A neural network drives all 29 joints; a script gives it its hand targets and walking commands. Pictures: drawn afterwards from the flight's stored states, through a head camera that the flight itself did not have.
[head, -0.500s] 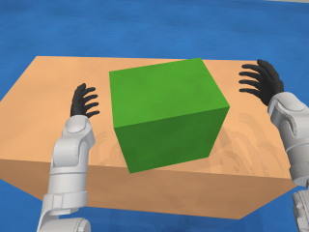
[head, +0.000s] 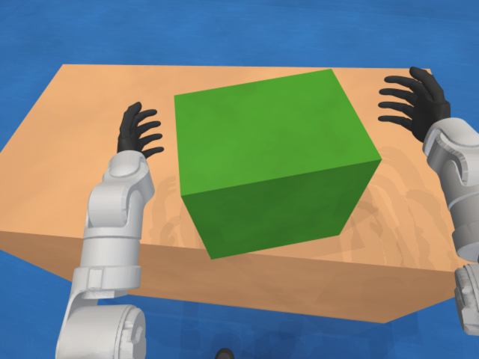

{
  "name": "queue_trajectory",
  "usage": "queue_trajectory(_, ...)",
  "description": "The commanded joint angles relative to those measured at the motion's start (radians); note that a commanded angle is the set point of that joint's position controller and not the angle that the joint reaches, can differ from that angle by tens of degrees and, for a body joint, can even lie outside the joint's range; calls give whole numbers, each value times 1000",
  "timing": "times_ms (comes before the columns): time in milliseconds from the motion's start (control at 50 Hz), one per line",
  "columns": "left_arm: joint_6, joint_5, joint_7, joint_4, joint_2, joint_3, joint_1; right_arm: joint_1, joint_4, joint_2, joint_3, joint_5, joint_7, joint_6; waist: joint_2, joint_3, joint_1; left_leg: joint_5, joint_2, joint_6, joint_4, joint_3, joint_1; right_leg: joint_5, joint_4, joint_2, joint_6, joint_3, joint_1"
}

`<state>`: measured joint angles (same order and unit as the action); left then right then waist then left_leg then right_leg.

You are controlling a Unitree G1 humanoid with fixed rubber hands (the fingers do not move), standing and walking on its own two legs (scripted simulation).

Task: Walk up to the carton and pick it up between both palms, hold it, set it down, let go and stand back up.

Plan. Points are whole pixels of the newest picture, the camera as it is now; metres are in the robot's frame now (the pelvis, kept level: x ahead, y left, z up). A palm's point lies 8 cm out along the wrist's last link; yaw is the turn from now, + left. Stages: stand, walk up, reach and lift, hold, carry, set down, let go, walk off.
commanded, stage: reach and lift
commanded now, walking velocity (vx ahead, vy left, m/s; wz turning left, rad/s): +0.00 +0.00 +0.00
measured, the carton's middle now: (265, 173) +0.43 +0.02 +0.01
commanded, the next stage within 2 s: none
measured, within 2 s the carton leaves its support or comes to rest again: neither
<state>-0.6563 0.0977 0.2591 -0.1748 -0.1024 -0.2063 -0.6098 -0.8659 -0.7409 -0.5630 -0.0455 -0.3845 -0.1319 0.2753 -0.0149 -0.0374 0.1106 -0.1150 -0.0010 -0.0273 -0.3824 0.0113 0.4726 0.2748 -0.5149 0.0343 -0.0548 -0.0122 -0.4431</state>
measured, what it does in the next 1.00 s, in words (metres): stands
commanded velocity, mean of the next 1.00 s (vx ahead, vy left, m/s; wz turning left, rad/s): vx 0.00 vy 0.00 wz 0.00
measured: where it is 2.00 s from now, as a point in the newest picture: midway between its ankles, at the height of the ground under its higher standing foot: outside the picture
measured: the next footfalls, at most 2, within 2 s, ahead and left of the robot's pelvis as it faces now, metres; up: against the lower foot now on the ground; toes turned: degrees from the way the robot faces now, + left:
none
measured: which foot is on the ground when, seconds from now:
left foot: down 0.00-1.00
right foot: down 0.00-1.00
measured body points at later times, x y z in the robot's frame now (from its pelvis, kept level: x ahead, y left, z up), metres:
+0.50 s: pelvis -0.01 +0.00 -0.01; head +0.12 -0.01 +0.43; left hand +0.39 +0.23 +0.03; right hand +0.48 -0.20 +0.05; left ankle +0.03 +0.14 -0.74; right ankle -0.02 -0.08 -0.74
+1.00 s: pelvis -0.01 +0.01 -0.01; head +0.13 -0.01 +0.42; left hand +0.40 +0.21 +0.02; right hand +0.49 -0.19 +0.04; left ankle +0.03 +0.14 -0.74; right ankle -0.02 -0.08 -0.74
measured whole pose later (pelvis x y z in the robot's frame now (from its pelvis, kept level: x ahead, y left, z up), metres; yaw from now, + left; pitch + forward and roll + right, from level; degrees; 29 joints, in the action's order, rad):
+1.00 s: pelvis -0.01 +0.01 -0.01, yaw -1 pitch +25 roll +1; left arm -0.07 0.10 0.22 -0.57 -0.02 -0.14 -0.61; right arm -0.86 -1.01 -0.47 -0.05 -0.38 -0.14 -0.16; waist -0.01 -0.16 0.15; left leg -0.09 -0.02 -0.03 -0.42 0.01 0.77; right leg 0.22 -0.51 0.05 -0.04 -0.01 -0.72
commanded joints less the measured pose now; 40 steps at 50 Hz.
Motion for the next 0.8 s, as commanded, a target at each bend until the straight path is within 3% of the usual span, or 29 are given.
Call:
queue_trajectory(0,164,106,-18,134,-122,-2,-482,-574,228,-214,-29,-77,4,-140,204,-919,92,378,-13,-12,-62,8,-162,-976,35,15,99,-39,396)
queue_trajectory(20,172,95,-17,192,-119,8,-450,-535,249,-214,-28,-72,12,-155,144,-978,77,424,-8,-15,-81,14,-184,-1038,16,16,99,-35,418)
queue_trajectory(40,174,87,-29,102,-129,-15,-392,-505,172,-221,-37,-73,2,-151,186,-926,105,371,-8,-6,-68,23,-152,-963,29,28,97,-31,402)
queue_trajectory(80,214,56,-39,-13,-138,-36,-438,-554,154,-195,-21,-43,6,-174,196,-918,111,319,-9,8,-63,24,-118,-878,36,16,95,-52,386)
queue_trajectory(100,236,73,-41,25,-135,-24,-461,-527,91,-181,-29,-56,0,-178,199,-906,86,288,-8,5,-52,24,-94,-886,29,12,100,-43,410)
queue_trajectory(140,272,42,-51,-34,-79,-21,-419,-557,56,-182,-21,-18,-2,-213,210,-905,101,348,-22,5,-58,17,-145,-879,30,34,88,-18,325)
queue_trajectory(180,333,70,-57,-23,-75,13,-414,-549,109,-145,-41,-35,0,-263,168,-935,113,358,-15,0,-56,26,-152,-908,44,23,103,-22,325)
queue_trajectory(200,355,42,-61,-105,-90,-13,-412,-525,49,-148,-33,-28,-5,-275,194,-907,113,296,-10,3,-59,29,-99,-840,40,17,105,-34,323)
queue_trajectory(220,380,34,-54,-46,-68,5,-401,-512,73,-148,-12,-3,-4,-305,166,-980,105,359,-18,2,-76,18,-148,-916,27,23,98,-22,306)
queue_trajectory(240,405,25,-58,-132,-102,-25,-420,-532,27,-129,-49,-17,-8,-309,177,-944,142,321,-15,10,-66,31,-96,-896,28,8,110,-45,333)
queue_trajectory(260,447,32,-59,-105,-59,-3,-428,-527,23,-97,-48,6,-13,-339,198,-951,117,340,-15,5,-70,27,-96,-886,25,17,106,-31,339)
queue_trajectory(280,477,33,-70,-184,-54,15,-397,-520,-11,-104,-41,8,-15,-356,189,-942,110,346,-13,13,-69,30,-93,-879,19,30,105,-15,300)
queue_trajectory(300,499,30,-73,-155,-47,8,-359,-501,12,-74,-67,-4,-14,-374,203,-975,120,427,-10,6,-88,36,-112,-964,14,31,96,-19,339)
queue_trajectory(320,526,8,-68,-176,-61,-3,-376,-478,-63,-94,-65,11,-20,-386,147,-950,133,357,-17,-2,-67,34,-102,-933,25,17,109,-15,297)
queue_trajectory(340,547,-1,-78,-245,-57,6,-375,-476,-100,-90,-75,19,-21,-402,143,-936,127,366,-9,4,-78,45,-114,-875,33,33,95,-4,285)
queue_trajectory(380,600,42,-76,-220,-23,53,-352,-509,-23,-86,-61,22,-33,-435,154,-1006,129,335,-7,11,-75,42,-94,-813,27,34,92,-3,274)
queue_trajectory(400,629,25,-62,-159,-41,53,-406,-488,-71,-110,-19,51,-26,-457,112,-1081,105,384,-25,-2,-98,35,-157,-812,23,35,97,11,220)
queue_trajectory(440,632,26,-58,-223,-32,49,-366,-518,-95,-108,-27,51,-26,-463,141,-1049,122,374,-16,-7,-104,42,-123,-742,47,52,83,19,190)
queue_trajectory(500,656,43,-59,-266,-18,100,-342,-524,-31,-99,-37,59,-23,-486,149,-1101,118,364,-19,-6,-120,30,-114,-800,28,40,91,8,202)
queue_trajectory(560,679,34,-55,-203,-1,105,-355,-525,-75,-116,8,84,-25,-502,128,-1142,91,407,-24,-10,-126,33,-178,-751,26,53,94,37,131)
queue_trajectory(620,679,39,-50,-215,-39,61,-329,-540,-35,-120,-21,73,-15,-510,197,-1165,143,425,-16,7,-151,49,-120,-834,9,45,98,14,166)
queue_trajectory(640,672,65,-59,-230,20,101,-297,-522,-31,-86,-27,74,-11,-514,221,-1178,110,421,-9,7,-143,43,-75,-894,8,36,100,-3,236)
queue_trajectory(660,680,31,-63,-291,2,73,-345,-529,-58,-115,-17,85,-8,-505,216,-1156,106,390,-13,14,-125,54,-89,-867,-2,45,110,5,204)
queue_trajectory(680,680,46,-61,-236,11,103,-335,-533,-78,-112,6,95,-10,-509,198,-1150,74,398,-15,3,-127,41,-115,-864,5,53,104,15,183)
queue_trajectory(700,672,39,-55,-180,15,74,-325,-528,-53,-119,-11,65,-19,-516,181,-1159,114,425,-18,3,-127,47,-144,-845,8,50,101,13,178)
queue_trajectory(720,673,22,-49,-226,-3,63,-350,-531,-98,-112,-8,91,-16,-503,190,-1157,112,444,-22,7,-136,49,-188,-798,23,63,94,18,127)
queue_trajectory(740,670,37,-59,-248,10,75,-307,-534,-65,-85,-23,76,-13,-510,221,-1111,117,425,-11,7,-135,46,-143,-830,26,47,99,2,167)
queue_trajectory(760,671,15,-58,-209,21,69,-299,-509,-51,-86,-32,72,-6,-517,206,-1121,127,421,-5,8,-136,49,-131,-867,11,42,98,-1,186)
queue_trajectory(780,686,34,-55,-170,22,104,-348,-530,-61,-71,-5,97,-12,-517,189,-1175,92,415,-12,-1,-144,42,-137,-848,6,52,98,12,158)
